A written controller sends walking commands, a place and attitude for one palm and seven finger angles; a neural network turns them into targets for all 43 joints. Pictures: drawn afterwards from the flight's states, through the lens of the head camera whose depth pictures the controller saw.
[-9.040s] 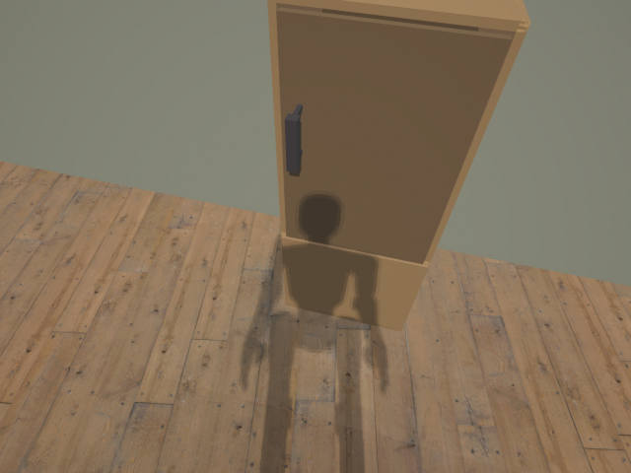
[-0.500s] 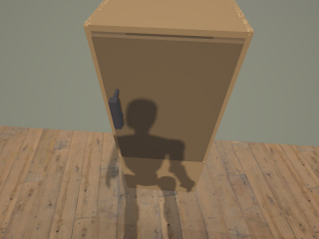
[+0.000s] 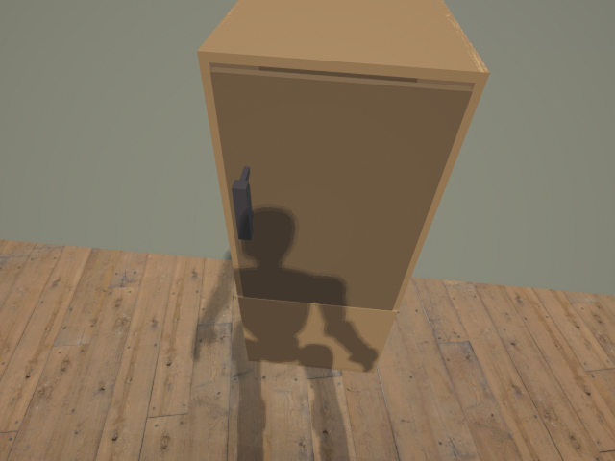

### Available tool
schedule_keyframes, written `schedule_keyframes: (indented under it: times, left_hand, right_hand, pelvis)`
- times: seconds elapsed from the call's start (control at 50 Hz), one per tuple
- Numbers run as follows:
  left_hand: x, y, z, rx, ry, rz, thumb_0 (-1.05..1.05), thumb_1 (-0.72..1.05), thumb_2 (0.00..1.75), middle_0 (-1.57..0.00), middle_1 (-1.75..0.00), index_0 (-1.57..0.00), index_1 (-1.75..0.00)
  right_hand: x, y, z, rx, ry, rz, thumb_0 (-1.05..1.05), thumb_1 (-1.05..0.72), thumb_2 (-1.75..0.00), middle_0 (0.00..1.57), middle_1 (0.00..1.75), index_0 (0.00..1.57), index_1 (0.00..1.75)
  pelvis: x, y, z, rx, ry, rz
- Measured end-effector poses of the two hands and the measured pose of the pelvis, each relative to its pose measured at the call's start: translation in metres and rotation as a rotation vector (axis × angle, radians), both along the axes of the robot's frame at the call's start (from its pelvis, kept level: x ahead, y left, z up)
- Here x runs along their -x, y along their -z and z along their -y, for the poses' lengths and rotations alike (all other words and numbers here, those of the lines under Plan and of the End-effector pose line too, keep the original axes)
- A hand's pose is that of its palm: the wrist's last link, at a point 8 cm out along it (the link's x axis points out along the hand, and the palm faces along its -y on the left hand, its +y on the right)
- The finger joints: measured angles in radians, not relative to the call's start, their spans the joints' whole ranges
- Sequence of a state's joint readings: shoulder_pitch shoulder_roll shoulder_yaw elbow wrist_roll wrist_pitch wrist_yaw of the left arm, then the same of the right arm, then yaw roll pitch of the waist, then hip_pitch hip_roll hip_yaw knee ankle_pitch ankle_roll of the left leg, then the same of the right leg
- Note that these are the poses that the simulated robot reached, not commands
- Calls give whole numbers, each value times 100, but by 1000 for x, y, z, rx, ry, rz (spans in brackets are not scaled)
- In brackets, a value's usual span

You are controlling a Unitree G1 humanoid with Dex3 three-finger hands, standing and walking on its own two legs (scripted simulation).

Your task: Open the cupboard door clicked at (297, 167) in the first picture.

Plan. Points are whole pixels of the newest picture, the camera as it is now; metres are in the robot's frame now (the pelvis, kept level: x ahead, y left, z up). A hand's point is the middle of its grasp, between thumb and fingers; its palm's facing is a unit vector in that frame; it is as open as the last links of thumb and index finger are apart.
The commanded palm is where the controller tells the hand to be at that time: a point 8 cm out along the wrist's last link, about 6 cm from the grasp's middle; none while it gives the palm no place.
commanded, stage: raise the hand with hooked fingers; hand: left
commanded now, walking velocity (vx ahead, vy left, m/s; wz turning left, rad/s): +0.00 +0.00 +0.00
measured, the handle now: (245, 203) +0.55 +0.15 +0.01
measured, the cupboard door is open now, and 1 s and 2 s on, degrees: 0 0 0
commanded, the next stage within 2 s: none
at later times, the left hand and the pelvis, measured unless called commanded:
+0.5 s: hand (125, 433) +0.17 +0.25 -0.06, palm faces +0.02 -1.00 +0.00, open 9.0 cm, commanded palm +0.14 +0.30 -0.04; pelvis -0.01 +0.00 -0.11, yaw +3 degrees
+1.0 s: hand (113, 379) +0.22 +0.27 -0.02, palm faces -0.02 -1.00 -0.06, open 12.1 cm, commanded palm +0.19 +0.32 -0.01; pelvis +0.01 +0.01 -0.08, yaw +3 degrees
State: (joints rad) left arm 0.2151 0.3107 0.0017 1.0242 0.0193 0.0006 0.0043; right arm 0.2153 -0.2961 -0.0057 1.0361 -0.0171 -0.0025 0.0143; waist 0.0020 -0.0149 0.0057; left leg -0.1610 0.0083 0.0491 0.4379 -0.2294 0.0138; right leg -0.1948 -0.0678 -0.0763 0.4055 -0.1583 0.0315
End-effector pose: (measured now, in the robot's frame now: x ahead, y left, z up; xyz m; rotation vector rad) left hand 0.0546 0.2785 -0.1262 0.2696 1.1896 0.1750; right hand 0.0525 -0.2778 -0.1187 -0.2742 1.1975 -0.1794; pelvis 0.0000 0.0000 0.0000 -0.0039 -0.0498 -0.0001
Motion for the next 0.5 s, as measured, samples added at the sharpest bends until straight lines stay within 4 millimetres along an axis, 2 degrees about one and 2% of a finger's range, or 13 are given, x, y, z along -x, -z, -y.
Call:
schedule_keyframes:
  times: [0.04, 0.1, 0.16, 0.22, 0.26, 0.3, 0.38, 0.44, 0.5]
  left_hand:
    - [2, -3, -2, 15, -70, 37, 1, 90, 90, -20, -30, -21, -30]
    - [-32, -48, -7, 22, -145, 412, 2, 89, 89, -20, -31, -21, -30]
    - [-66, -89, -9, 33, -122, 738, 1, 86, 88, -20, -33, -21, -32]
    - [-90, -106, -11, 67, -34, 990, 1, 81, 86, -20, -36, -21, -35]
    - [-97, -103, -12, 97, 55, 1105, 1, 78, 85, -21, -38, -21, -38]
    - [-99, -91, -12, 140, 151, 1159, 1, 74, 83, -21, -40, -21, -40]
    - [-95, -63, -19, 250, 209, 1143, 1, 65, 79, -22, -46, -22, -46]
    - [-93, -56, -25, 280, 167, 1131, 1, 58, 76, -22, -50, -23, -50]
    - [-94, -64, -25, 261, 151, 1130, 1, 51, 73, -23, -55, -23, -54]
  right_hand:
    - [6, 1, -3, 3, 11, 11, 1, -90, -90, 20, 30, 20, 30]
    - [-2, -5, -12, 13, 3, 166, 1, -90, -90, 20, 30, 20, 30]
    - [-21, -6, -23, -6, -31, 316, 1, -90, -90, 20, 30, 20, 30]
    - [-47, -1, -31, -30, -80, 441, 1, -90, -90, 20, 30, 20, 30]
    - [-67, 3, -33, -38, -121, 519, 1, -90, -90, 20, 30, 20, 30]
    - [-87, 9, -35, -38, -166, 592, 1, -90, -90, 20, 30, 20, 30]
    - [-123, 16, -38, -22, -226, 688, 1, -90, -90, 20, 30, 20, 30]
    - [-143, 17, -44, -6, -254, 713, 1, -90, -90, 20, 30, 20, 30]
    - [-156, 17, -52, -3, -272, 701, 1, -90, -90, 20, 30, 20, 30]
  pelvis:
    - [3, 2, -2, 1, 2, 1]
    - [7, 6, -2, -7, -11, -4]
    - [14, 15, -1, 0, -45, -44]
    - [21, 32, 1, 3, -53, -128]
    - [24, 49, 3, 4, -47, -182]
    - [26, 68, 5, 7, -45, -219]
    - [23, 97, 4, 18, -42, -250]
    - [17, 106, 3, 36, -45, -253]
    - [11, 106, 1, 57, -53, -258]
